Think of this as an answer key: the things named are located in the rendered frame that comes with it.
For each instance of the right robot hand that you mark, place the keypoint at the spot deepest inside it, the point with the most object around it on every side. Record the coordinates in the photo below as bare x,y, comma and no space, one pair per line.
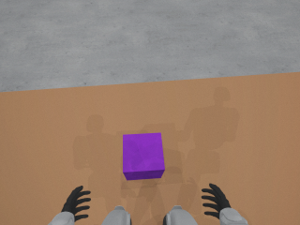
219,199

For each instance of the robot left forearm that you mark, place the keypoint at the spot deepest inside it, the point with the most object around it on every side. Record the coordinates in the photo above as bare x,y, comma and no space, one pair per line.
63,218

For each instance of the left robot hand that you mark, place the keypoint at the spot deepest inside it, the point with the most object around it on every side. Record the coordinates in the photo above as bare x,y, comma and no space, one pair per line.
72,202

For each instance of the robot right shin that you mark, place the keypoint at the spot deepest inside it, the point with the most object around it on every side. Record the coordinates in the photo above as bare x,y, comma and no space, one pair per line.
177,207

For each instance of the robot right forearm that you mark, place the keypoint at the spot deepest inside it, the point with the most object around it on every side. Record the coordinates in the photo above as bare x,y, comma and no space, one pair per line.
229,216

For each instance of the carton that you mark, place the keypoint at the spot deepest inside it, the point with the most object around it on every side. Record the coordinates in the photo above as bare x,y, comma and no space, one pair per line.
143,156

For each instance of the robot left shin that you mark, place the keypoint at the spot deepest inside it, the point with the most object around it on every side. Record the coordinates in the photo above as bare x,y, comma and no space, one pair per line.
119,207

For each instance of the robot shin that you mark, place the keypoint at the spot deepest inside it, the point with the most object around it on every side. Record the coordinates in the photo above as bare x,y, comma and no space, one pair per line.
177,207
119,207

